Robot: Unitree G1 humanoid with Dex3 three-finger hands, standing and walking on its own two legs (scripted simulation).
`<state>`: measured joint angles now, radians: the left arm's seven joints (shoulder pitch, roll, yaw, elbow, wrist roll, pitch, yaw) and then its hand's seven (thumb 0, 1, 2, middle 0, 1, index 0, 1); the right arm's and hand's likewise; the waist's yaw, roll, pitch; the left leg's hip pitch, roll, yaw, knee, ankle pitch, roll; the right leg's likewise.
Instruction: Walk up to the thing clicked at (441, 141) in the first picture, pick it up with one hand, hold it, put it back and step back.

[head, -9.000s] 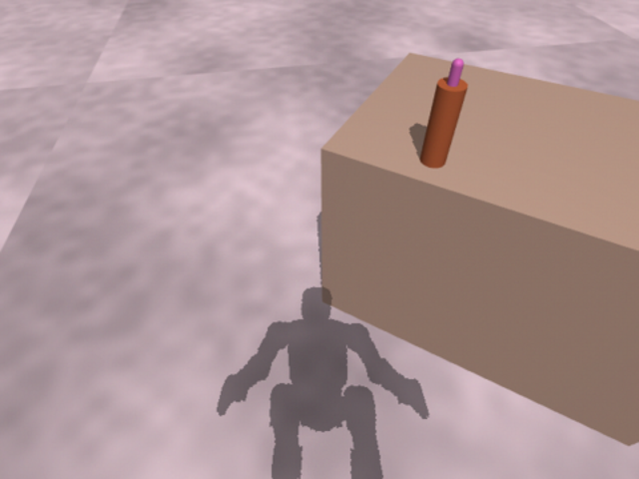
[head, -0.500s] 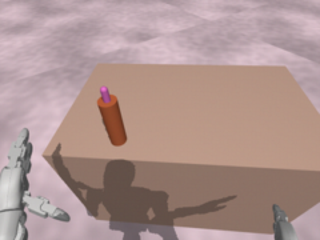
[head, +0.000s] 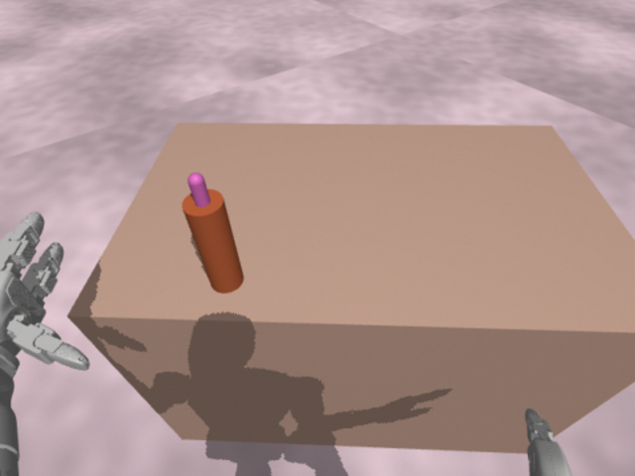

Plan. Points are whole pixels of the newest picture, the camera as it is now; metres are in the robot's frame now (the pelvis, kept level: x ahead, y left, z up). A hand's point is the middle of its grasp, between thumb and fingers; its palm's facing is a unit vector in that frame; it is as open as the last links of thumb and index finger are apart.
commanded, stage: go down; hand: left
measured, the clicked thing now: (213, 234) +0.45 +0.20 +0.04
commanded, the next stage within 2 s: none
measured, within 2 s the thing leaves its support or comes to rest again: neither
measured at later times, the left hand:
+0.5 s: hand (44, 273) +0.30 +0.35 +0.13, palm faces +0.13 -0.99 +0.01, open 17.5 cm
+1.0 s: hand (40, 254) +0.33 +0.37 +0.13, palm faces +0.14 -0.99 +0.01, open 17.5 cm
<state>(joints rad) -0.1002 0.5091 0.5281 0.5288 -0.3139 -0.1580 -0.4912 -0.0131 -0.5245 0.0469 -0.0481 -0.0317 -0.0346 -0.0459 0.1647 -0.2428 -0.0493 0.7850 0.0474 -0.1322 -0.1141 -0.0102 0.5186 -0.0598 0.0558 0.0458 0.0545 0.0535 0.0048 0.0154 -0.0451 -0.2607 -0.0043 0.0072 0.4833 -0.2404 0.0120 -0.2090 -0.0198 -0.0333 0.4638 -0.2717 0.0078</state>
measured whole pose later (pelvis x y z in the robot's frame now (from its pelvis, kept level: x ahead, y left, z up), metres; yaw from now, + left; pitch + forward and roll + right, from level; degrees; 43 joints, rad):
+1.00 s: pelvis +0.00 +0.01 +0.00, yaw +0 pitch +6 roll -2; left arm -0.41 0.72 0.60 0.93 -0.28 -0.16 -0.62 -0.01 -0.54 0.06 -0.04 -0.04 -0.04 -0.05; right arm 0.16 -0.22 0.02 0.80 0.02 -0.22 -0.17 -0.01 0.54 -0.06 0.06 0.05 0.06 0.05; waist -0.04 -0.01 -0.10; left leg -0.40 0.00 0.00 0.55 -0.26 0.02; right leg -0.33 -0.01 -0.04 0.48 -0.27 0.02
